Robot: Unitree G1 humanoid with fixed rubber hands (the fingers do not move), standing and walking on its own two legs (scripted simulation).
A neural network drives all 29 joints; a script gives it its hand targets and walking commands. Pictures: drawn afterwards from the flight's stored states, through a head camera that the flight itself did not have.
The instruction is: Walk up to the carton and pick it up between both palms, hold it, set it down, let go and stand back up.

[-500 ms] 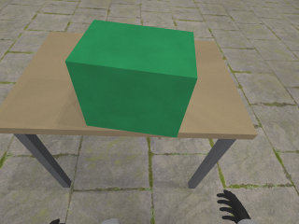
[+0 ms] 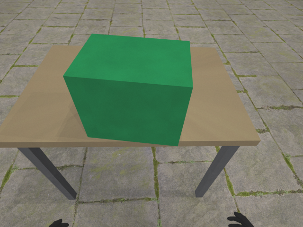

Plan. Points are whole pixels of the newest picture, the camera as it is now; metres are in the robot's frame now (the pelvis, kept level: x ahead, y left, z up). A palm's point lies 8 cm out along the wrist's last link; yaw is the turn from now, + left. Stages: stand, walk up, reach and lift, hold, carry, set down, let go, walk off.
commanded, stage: walk up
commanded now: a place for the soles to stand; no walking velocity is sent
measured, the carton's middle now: (136, 91) +0.50 +0.04 +0.07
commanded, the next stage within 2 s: none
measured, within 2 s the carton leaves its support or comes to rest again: neither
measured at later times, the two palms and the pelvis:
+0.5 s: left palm out of the picture +0.16 +0.34 -0.11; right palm (221, 226) +0.14 -0.19 -0.10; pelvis +0.06 +0.08 -0.01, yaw -1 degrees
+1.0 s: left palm (29, 214) +0.19 +0.33 -0.09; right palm (223, 214) +0.17 -0.20 -0.08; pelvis +0.07 +0.07 +0.00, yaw -3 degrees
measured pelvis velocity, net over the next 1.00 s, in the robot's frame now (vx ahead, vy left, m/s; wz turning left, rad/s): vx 0.07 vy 0.07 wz -0.04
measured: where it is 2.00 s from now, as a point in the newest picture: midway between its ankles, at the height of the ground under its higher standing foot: outside the picture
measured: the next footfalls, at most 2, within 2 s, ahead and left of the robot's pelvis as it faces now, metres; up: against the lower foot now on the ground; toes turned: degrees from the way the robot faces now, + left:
left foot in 0.22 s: +0.15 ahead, +0.18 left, +0.00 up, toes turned +2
right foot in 0.52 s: +0.12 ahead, -0.05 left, +0.00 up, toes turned -2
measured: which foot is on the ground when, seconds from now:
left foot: up 0.00-0.20, down 0.22-1.00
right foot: down 0.00-0.24, up 0.26-0.50, down 0.52-1.00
